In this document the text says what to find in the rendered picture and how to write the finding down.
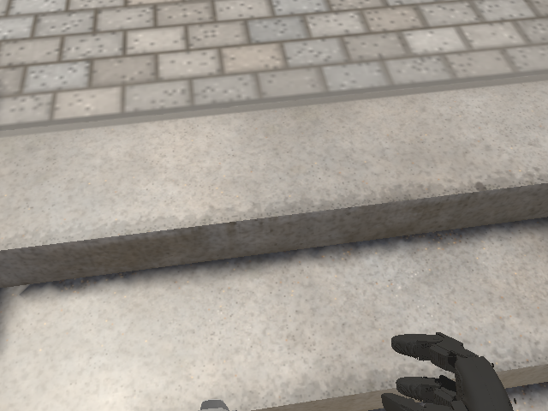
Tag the stairs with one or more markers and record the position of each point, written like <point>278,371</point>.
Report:
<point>287,313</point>

